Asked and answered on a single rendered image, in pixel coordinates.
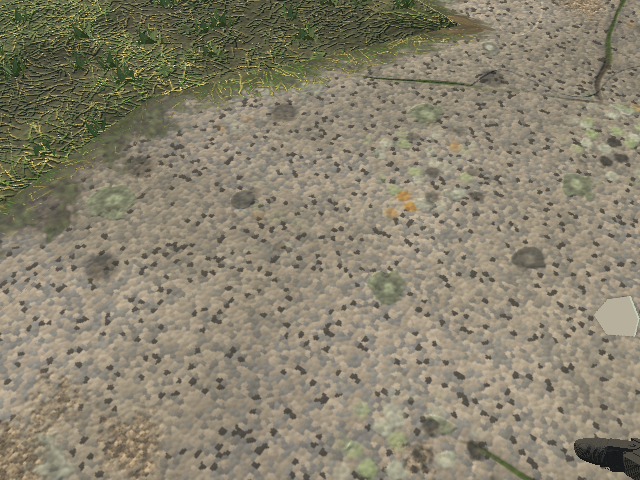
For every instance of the right robot hand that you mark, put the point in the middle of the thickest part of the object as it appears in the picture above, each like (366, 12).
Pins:
(618, 455)

